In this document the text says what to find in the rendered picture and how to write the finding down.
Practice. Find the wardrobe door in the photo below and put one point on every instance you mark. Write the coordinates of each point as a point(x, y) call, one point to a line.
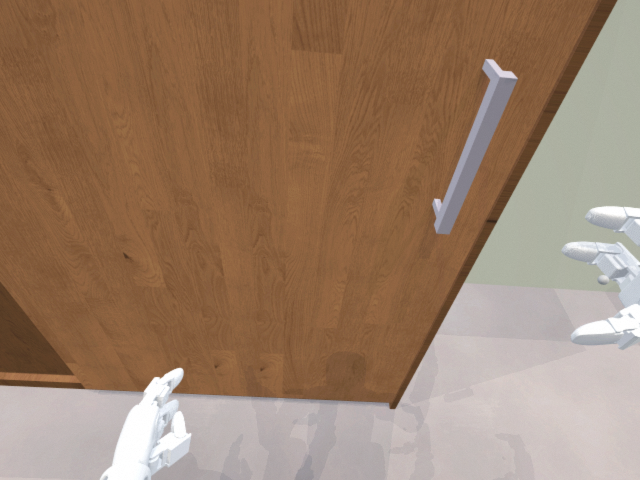
point(243, 188)
point(23, 349)

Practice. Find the robot left hand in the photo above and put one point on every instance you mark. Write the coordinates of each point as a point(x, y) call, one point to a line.
point(145, 424)

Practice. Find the handle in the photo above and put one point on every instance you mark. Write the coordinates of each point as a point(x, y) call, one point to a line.
point(491, 109)

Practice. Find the robot right hand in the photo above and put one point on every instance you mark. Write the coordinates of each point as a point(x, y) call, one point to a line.
point(619, 265)

